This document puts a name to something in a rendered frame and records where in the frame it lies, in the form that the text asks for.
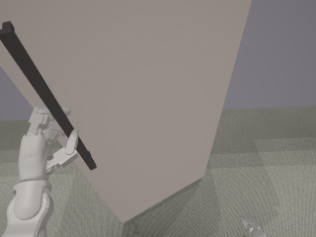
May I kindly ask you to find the fridge door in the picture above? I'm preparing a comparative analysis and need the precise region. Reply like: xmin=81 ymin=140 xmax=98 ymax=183
xmin=0 ymin=0 xmax=252 ymax=223

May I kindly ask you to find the robot left hand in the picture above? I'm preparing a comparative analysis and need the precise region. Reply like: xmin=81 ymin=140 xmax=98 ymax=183
xmin=18 ymin=107 xmax=79 ymax=182

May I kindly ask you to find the robot right hand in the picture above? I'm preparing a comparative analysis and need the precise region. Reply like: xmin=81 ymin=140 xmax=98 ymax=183
xmin=240 ymin=216 xmax=267 ymax=237

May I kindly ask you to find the left robot forearm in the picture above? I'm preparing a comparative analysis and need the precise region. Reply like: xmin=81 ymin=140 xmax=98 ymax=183
xmin=2 ymin=179 xmax=54 ymax=237

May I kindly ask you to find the handle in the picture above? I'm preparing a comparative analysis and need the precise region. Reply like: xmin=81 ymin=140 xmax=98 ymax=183
xmin=0 ymin=21 xmax=97 ymax=171

